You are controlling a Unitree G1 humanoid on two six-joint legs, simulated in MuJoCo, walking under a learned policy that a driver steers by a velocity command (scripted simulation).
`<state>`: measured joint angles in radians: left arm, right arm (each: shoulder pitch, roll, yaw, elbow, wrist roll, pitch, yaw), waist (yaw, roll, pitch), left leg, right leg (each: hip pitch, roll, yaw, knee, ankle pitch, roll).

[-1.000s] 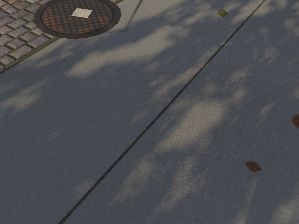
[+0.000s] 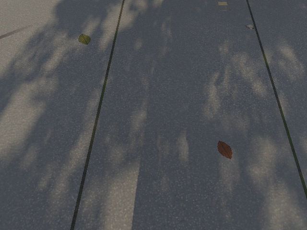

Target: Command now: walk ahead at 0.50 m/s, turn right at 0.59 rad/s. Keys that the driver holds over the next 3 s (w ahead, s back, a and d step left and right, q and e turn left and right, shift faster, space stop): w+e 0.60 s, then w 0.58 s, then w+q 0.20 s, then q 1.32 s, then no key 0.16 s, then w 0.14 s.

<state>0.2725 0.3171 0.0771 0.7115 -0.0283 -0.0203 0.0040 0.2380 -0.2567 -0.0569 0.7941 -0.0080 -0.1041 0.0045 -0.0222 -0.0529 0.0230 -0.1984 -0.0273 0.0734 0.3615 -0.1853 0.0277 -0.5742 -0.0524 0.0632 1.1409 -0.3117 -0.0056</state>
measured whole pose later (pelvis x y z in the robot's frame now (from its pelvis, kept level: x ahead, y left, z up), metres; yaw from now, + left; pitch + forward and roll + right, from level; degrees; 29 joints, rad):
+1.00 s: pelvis +0.56 -0.12 +0.00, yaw -27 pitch +1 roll +1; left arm 0.26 0.29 0.05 0.70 -0.01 -0.05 0.00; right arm 0.30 -0.26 -0.04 0.79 0.00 -0.09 0.03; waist -0.03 -0.04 0.02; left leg -0.22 -0.05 0.02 0.38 -0.17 0.05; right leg -0.55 -0.05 0.05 1.08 -0.31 -0.02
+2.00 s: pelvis +0.91 -0.32 -0.01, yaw -4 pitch +3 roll -1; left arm 0.06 0.30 0.06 0.75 0.00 0.00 0.03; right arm 0.18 -0.30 -0.08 0.61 0.00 0.02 -0.01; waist -0.02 0.00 0.07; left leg -0.42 -0.08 -0.08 0.46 -0.09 0.06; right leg -0.52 0.00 0.08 0.95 -0.42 0.06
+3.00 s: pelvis +0.93 -0.33 +0.00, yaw +27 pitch +1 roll +0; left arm 0.18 0.30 0.06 0.76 -0.02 0.00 0.00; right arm 0.18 -0.28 -0.04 0.64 0.00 0.02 -0.01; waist -0.01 -0.01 0.00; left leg -0.25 -0.07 -0.09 0.48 -0.25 0.05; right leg -0.35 -0.02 0.01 0.70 -0.38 0.04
